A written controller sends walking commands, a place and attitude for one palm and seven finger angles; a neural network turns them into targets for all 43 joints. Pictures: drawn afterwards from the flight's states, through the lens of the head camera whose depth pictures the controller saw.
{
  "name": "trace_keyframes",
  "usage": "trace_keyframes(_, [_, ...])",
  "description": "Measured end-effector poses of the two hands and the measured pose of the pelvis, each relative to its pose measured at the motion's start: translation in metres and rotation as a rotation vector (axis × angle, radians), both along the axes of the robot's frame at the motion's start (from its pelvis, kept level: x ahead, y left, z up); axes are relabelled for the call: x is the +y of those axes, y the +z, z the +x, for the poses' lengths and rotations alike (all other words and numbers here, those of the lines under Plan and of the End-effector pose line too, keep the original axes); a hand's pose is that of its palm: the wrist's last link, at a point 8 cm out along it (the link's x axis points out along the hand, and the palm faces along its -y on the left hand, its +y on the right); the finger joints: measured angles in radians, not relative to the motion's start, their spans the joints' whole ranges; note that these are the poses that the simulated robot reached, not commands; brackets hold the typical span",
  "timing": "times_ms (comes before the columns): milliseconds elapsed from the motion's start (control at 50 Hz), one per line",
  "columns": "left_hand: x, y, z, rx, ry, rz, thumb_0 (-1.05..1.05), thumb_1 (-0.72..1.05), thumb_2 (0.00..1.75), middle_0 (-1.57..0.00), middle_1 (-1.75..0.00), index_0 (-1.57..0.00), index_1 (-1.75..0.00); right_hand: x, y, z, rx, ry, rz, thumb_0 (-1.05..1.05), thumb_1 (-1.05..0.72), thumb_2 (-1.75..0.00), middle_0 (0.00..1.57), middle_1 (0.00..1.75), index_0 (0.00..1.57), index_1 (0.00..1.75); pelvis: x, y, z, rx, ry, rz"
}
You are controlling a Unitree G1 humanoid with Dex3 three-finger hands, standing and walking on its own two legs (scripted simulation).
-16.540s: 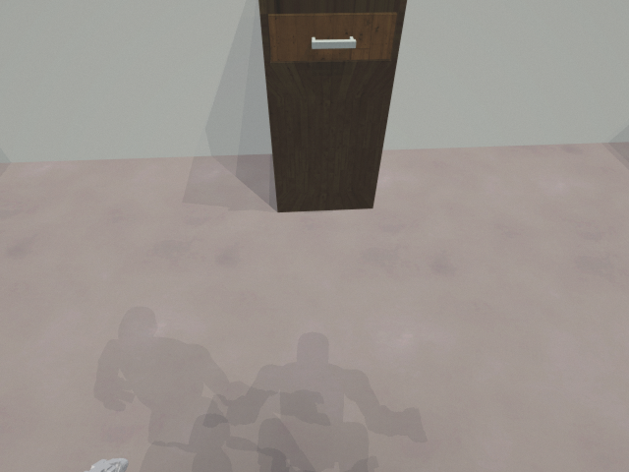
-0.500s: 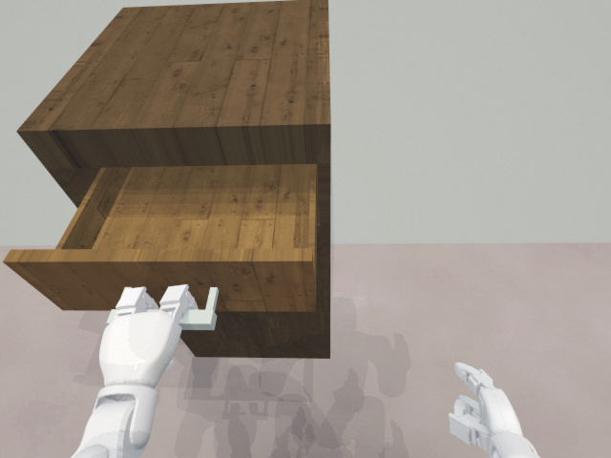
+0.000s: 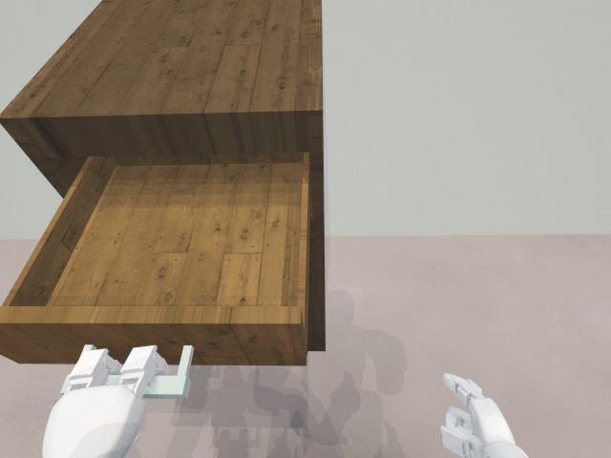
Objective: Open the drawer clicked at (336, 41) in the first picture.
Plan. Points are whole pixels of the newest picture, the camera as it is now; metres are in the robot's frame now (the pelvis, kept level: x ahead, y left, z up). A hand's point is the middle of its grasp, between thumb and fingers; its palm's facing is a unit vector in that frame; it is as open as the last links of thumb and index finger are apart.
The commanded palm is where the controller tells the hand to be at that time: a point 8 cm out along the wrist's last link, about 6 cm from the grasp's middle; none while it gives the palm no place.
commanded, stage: pull the drawer open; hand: left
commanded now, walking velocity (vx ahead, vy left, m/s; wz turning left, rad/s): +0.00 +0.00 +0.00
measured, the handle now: (132, 369) +0.20 +0.24 +0.03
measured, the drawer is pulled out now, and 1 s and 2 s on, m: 0.27 0.30 0.30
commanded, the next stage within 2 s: open the thumb to release the handle in 0.12 s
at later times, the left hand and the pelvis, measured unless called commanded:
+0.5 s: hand (115, 450) +0.12 +0.23 +0.01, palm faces +0.03 -0.10 -0.99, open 7.4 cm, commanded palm +0.09 +0.23 +0.06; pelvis -0.03 +0.00 -0.01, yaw +2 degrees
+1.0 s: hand (114, 448) +0.12 +0.23 +0.01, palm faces +0.04 -0.09 -0.99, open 13.5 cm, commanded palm +0.11 +0.22 +0.06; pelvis -0.03 +0.00 +0.00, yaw +3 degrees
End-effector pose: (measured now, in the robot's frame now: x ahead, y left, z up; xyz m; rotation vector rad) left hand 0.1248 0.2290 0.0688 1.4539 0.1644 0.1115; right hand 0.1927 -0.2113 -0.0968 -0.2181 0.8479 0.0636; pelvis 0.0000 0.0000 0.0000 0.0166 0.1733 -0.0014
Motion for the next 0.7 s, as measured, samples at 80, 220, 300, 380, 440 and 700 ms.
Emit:
trace_keyframes(80, [-0.001, 0.001, -0.012, 0.007, -0.001, 0.002, 0.03, 0.72, 0.76, -0.29, -1.31, -0.39, -1.3, -0.008, -0.001, -0.008, -0.003, -0.018, -0.005, 0.01, -0.91, -0.9, 0.2, 0.3, 0.2, 0.3, -0.001, -0.003, -0.004, 0.006, -0.008, 0.002])
trace_keyframes(220, [-0.003, 0.001, -0.033, 0.011, -0.005, 0.004, 0.03, 0.72, 0.76, -0.29, -1.29, -0.38, -1.29, -0.017, -0.001, -0.014, -0.024, -0.026, -0.021, 0.01, -0.91, -0.9, 0.2, 0.3, 0.2, 0.3, -0.001, -0.008, -0.013, 0.008, -0.014, 0.008])
trace_keyframes(300, [0.003, -0.003, -0.028, -0.036, 0.001, 0.056, 0.02, 0.72, 0.78, -0.31, -1.29, -0.38, -1.29, -0.017, -0.006, -0.017, -0.029, -0.014, -0.044, 0.01, -0.91, -0.9, 0.2, 0.3, 0.2, 0.3, -0.002, -0.012, -0.021, 0.003, 0.008, 0.01])
trace_keyframes(380, [0.007, -0.003, -0.023, -0.074, 0.064, 0.046, 0.01, 0.66, 0.77, -0.34, -1.3, -0.4, -1.3, -0.013, -0.01, -0.02, -0.025, -0.018, -0.035, 0.01, -0.91, -0.9, 0.2, 0.3, 0.2, 0.3, -0.002, -0.012, -0.026, -0.012, 0.024, 0.009])
trace_keyframes(440, [0.004, -0.002, -0.023, -0.065, 0.084, 0.024, 0.01, 0.56, 0.74, -0.33, -1.29, -0.42, -1.3, -0.006, -0.009, -0.022, -0.028, -0.012, -0.023, 0.01, -0.91, -0.9, 0.2, 0.3, 0.2, 0.3, -0.002, -0.01, -0.027, -0.029, 0.032, 0.007])
trace_keyframes(700, [0.001, 0.0, -0.027, -0.025, 0.049, 0.014, 0.0, -0.18, 0.43, -0.33, -1.23, -0.35, -1.23, 0.012, 0.003, -0.018, -0.069, 0.046, 0.004, 0.01, -0.91, -0.89, 0.2, 0.3, 0.2, 0.3, -0.004, -0.002, -0.031, -0.059, 0.031, 0.006])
